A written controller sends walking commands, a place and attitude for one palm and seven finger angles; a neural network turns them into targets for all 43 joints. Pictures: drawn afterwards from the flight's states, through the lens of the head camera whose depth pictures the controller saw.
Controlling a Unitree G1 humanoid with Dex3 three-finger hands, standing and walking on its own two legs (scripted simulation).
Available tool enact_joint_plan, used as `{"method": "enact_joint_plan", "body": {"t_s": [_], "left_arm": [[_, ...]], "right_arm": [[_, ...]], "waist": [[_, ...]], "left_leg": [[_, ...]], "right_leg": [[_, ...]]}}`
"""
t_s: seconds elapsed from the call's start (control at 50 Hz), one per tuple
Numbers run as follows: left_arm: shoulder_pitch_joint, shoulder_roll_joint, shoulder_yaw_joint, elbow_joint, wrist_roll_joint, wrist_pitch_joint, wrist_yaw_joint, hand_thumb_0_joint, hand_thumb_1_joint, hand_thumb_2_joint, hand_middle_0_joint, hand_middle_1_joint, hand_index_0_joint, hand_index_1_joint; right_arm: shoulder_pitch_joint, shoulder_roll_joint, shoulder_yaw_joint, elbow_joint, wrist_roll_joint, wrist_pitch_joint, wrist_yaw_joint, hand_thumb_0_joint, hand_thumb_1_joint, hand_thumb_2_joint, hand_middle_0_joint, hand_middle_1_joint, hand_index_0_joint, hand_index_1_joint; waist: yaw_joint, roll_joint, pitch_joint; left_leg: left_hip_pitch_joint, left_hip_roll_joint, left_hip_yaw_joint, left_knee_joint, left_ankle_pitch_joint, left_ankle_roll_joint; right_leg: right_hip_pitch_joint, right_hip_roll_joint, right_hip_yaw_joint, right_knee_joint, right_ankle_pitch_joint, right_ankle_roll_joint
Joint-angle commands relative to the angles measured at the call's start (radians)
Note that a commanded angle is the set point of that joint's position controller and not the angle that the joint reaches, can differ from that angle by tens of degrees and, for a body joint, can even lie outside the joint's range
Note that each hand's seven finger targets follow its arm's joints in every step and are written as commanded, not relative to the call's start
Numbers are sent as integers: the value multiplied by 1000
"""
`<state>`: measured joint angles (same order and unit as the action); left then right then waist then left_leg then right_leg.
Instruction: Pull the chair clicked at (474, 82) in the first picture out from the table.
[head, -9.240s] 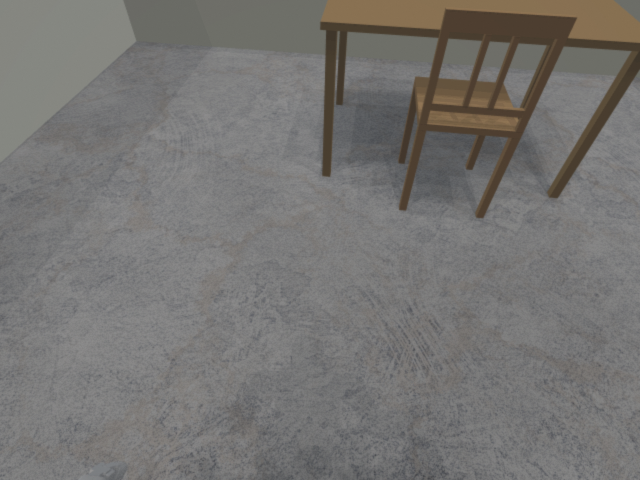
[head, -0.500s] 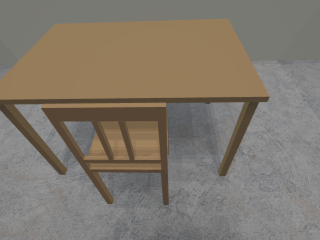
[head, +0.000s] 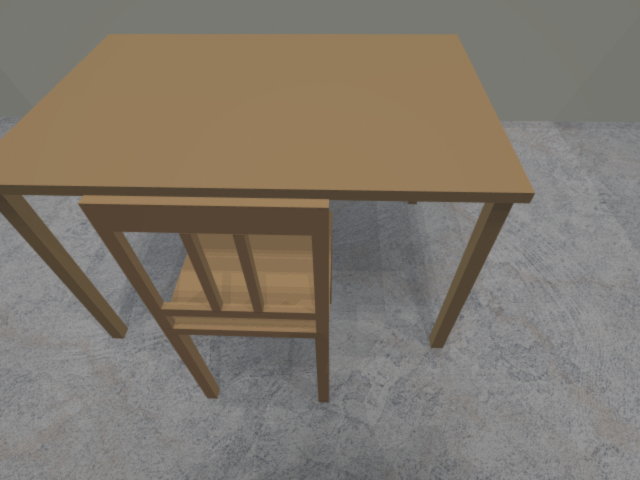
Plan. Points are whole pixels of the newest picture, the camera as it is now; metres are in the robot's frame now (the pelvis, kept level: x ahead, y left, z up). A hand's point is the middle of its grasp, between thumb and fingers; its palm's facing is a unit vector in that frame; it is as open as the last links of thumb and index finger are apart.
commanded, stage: shuffle to correct the standing spot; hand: left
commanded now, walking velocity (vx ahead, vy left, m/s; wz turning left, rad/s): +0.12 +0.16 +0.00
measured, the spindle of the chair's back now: (203, 272) +0.48 +0.26 -0.11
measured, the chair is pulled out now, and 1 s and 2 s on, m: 0.00 0.00 0.00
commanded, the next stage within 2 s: come to a stop and stand still in 0.18 s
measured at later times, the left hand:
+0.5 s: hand out of the picture +0.04 +0.21 -0.18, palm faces +0.03 -0.98 -0.22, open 7.4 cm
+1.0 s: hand out of the picture +0.03 +0.20 -0.17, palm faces +0.00 -0.97 -0.23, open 7.3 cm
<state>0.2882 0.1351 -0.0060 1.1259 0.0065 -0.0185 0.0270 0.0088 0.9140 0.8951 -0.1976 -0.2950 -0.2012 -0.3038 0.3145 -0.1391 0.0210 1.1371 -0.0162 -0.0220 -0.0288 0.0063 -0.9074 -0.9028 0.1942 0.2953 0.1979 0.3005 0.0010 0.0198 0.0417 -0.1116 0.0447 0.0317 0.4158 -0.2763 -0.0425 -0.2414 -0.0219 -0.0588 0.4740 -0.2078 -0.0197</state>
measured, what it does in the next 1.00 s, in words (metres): stands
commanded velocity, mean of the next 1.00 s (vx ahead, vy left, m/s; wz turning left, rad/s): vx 0.01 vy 0.01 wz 0.00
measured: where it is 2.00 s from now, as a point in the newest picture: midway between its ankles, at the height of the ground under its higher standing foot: outside the picture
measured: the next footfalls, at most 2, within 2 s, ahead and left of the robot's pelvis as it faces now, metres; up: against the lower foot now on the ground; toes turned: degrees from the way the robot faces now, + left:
none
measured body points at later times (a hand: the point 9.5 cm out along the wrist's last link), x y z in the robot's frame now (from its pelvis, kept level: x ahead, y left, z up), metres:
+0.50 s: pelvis +0.03 +0.04 -0.01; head +0.05 +0.03 +0.44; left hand +0.04 +0.26 -0.16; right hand -0.01 -0.16 -0.17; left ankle -0.03 +0.15 -0.74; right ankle +0.03 -0.10 -0.74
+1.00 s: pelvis +0.01 +0.02 +0.00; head +0.00 -0.01 +0.44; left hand +0.03 +0.25 -0.15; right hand +0.03 -0.21 -0.17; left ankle -0.03 +0.15 -0.74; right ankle +0.03 -0.10 -0.74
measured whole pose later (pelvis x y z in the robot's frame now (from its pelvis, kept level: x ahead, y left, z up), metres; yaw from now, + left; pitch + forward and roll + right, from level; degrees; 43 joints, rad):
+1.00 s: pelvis +0.01 +0.02 +0.00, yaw -1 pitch -2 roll +1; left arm 0.27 0.16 -0.01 1.07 0.01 -0.01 0.03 0.01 0.92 0.90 -0.20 -0.30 -0.20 -0.30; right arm 0.28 -0.19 0.01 1.03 -0.02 -0.02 -0.02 0.01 -0.91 -0.90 0.19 0.30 0.20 0.30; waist -0.01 0.04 0.02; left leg -0.12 0.03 0.06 0.48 -0.33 -0.02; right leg -0.25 -0.04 -0.03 0.53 -0.24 0.00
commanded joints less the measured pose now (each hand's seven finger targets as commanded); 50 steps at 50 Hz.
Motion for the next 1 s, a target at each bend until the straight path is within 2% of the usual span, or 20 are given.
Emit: {"method": "enact_joint_plan", "body": {"t_s": [0.0, 0.1, 0.16, 0.22, 0.28, 0.32, 0.36, 0.4, 0.46, 0.56, 0.64, 0.66, 0.68, 0.7, 0.72, 0.74, 0.78, 0.84, 0.94, 0.98], "left_arm": [[62, 117, 25, -29, 6, -12, 8, 0, 900, 900, -200, -300, -200, -300], [78, 155, 49, -55, 14, 0, 9, 0, 900, 900, -200, -300, -200, -300], [63, 166, 66, -77, 17, 7, 12, 0, 900, 900, -200, -300, -200, -300], [44, 147, 71, -100, 17, 9, 9, 0, 900, 900, -200, -300, -200, -300], [41, 81, 55, -110, 21, 9, 4, 0, 900, 900, -200, -300, -200, -300], [66, 49, 38, -89, 17, 2, 7, 0, 900, 900, -200, -300, -200, -300], [86, 53, 33, -64, 9, -6, 10, 0, 900, 900, -200, -300, -200, -300], [89, 64, 31, -48, 2, -7, 15, 0, 900, 900, -200, -300, -200, -300], [80, 76, 34, -41, -1, -4, 17, 0, 900, 900, -200, -300, -200, -300], [62, 85, 40, -49, 2, 8, 19, 0, 900, 900, -200, -300, -200, -300], [48, 84, 34, -51, 5, 9, 17, 0, 900, 900, -200, -300, -200, -300], [101, 148, 39, -21, 12, -3, 52, 0, 900, 900, -200, -300, -200, -300], [84, 153, 45, -68, 7, -16, 48, 0, 900, 900, -200, -300, -200, -300], [47, 134, 30, -77, 4, -17, 40, 0, 900, 900, -200, -300, -200, -300], [35, 117, 25, -94, 4, -15, 32, 0, 900, 900, -200, -300, -200, -300], [23, 125, 25, -99, 1, -13, 25, 0, 900, 900, -200, -300, -200, -300], [16, 124, 23, -101, 4, -7, 19, 0, 900, 900, -200, -300, -200, -300], [3, 133, 16, -96, 4, -5, 10, 0, 900, 900, -200, -300, -200, -300], [5, 150, 18, -100, 3, -2, 5, 0, 900, 900, -200, -300, -200, -300], [10, 152, 18, -99, 3, -2, 5, 0, 900, 900, -200, -300, -200, -300]], "right_arm": [[100, -65, -14, -15, 4, -2, 1, 0, -900, -900, 200, 300, 200, 300], [125, -60, -24, -31, -4, 20, 11, 0, -900, -900, 200, 300, 200, 300], [146, -53, -28, -38, -7, 24, 14, 0, -900, -900, 200, 300, 200, 300], [183, -51, -25, -39, -9, 10, 14, 0, -900, -900, 200, 300, 200, 300], [172, -94, -29, -52, -7, -4, 5, 0, -900, -900, 200, 300, 200, 300], [148, -91, -22, -60, -4, -17, -7, 0, -900, -900, 200, 300, 200, 300], [146, -81, -20, -53, 1, -27, -16, 0, -900, -900, 200, 300, 200, 300], [150, -79, -21, -41, 5, -31, -22, 0, -900, -900, 200, 300, 200, 300], [135, -84, -28, -32, 9, -29, -26, 0, -900, -900, 200, 300, 200, 300], [89, -76, -39, -35, 8, -16, -26, 0, -900, -900, 200, 300, 200, 300], [73, -61, -36, -27, 7, -10, -19, 0, -900, -900, 200, 300, 200, 300], [-10, -158, -63, -98, 19, -8, -9, 0, -900, -900, 200, 300, 200, 300], [47, -105, -58, -132, 10, -7, -2, 0, -900, -900, 200, 300, 200, 300], [50, -80, -48, -123, 10, -9, 1, 0, -900, -900, 200, 300, 200, 300], [71, -76, -44, -125, 7, -13, 2, 0, -900, -900, 200, 300, 200, 300], [64, -84, -41, -126, -2, -16, 3, 0, -900, -900, 200, 300, 200, 300], [39, -98, -37, -142, 2, -13, 0, 0, -900, -900, 200, 300, 200, 300], [39, -100, -33, -147, 4, -2, 3, 0, -900, -900, 200, 300, 200, 300], [42, -112, -26, -131, 2, -1, 8, 0, -900, -900, 200, 300, 200, 300], [40, -116, -25, -126, 2, 1, 10, 0, -900, -900, 200, 300, 200, 300]], "waist": [[4, -27, 44], [11, -121, 71], [3, -116, 93], [-4, -31, 74], [9, 134, 77], [25, 96, 56], [22, 10, 29], [11, 11, -1], [8, 2, -6], [8, 18, -3], [2, -35, 6], [22, -176, 2], [-11, -111, -107], [-18, -62, -90], [-21, 12, -89], [-12, 136, -90], [-6, 90, -23], [-16, -52, 53], [-13, -6, 66], [-10, -35, 68]], "left_leg": [[-110, 28, -16, -57, 27, 48], [-160, -20, 26, 39, -115, 50], [-143, -23, 33, 56, -117, 53], [-117, -4, 2, -34, -76, 64], [-145, 99, -118, -111, 50, 118], [-126, 109, -115, -74, 323, 129], [-85, 83, -78, -18, 514, 102], [-33, 74, -57, -8, 619, 79], [2, 79, -50, -14, 689, 72], [2, 80, -40, -30, 557, 74], [-19, 70, -37, -58, 346, 72], [-114, 102, -6, 155, 453, 44], [-125, 34, -26, 95, 124, 44], [-123, 39, -29, 49, 60, 50], [-104, 56, -50, 27, 158, 60], [-86, 68, -46, 14, 237, 68], [-117, 76, -50, 1, 241, 70], [-127, 53, -44, -29, 63, 69], [-117, 42, -36, -62, -3, 66], [-129, 36, -34, -58, -22, 64]], "right_leg": [[29, -101, 117, -125, -50, -25], [-37, -161, 206, -209, -366, -62], [-104, -186, 226, -218, -412, -79], [-99, -134, 147, -87, -307, -64], [-73, -32, 4, 96, -149, -27], [-18, -31, 4, 100, -26, -20], [33, -60, 43, 77, 168, -23], [61, -75, 51, 74, 295, -14], [78, -76, 46, 67, 354, -3], [71, -79, 64, 42, 320, 2], [72, -80, 78, -1, 276, -3], [88, -125, 86, 10, 599, 13], [153, -159, 131, 45, 521, -17], [101, -150, 115, 48, 386, -25], [78, -117, 99, 57, 286, -26], [69, -91, 85, 60, 205, -29], [48, -71, 72, 39, 138, -24], [-2, -81, 108, -36, 58, -27], [-21, -79, 122, -79, -60, -23], [-19, -82, 132, -94, -89, -20]]}}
